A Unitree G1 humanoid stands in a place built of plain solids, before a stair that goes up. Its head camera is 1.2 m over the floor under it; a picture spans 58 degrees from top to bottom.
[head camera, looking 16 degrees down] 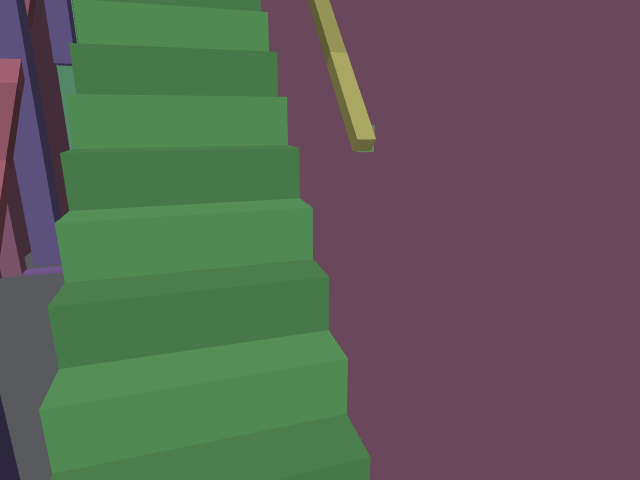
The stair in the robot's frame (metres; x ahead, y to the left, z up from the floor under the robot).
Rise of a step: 0.21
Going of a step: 0.21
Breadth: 0.90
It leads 17 degrees to the left of straight ahead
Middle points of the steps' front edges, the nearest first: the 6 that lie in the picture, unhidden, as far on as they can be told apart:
1.14 0.34 0.43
1.34 0.40 0.64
1.54 0.46 0.86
1.73 0.52 1.07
1.93 0.58 1.28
2.13 0.64 1.50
